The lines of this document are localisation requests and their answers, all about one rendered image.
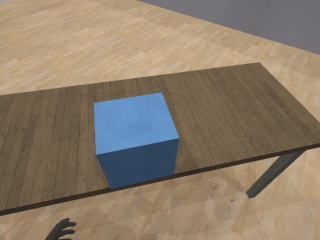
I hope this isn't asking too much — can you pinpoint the robot left hand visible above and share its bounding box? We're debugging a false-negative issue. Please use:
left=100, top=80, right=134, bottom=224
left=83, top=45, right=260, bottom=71
left=45, top=217, right=76, bottom=240

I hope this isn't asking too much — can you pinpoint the table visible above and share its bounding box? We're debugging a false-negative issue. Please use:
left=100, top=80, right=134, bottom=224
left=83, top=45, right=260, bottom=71
left=0, top=62, right=320, bottom=216

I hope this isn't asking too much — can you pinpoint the carton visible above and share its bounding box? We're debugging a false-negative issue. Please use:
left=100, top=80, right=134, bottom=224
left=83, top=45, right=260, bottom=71
left=94, top=92, right=180, bottom=189

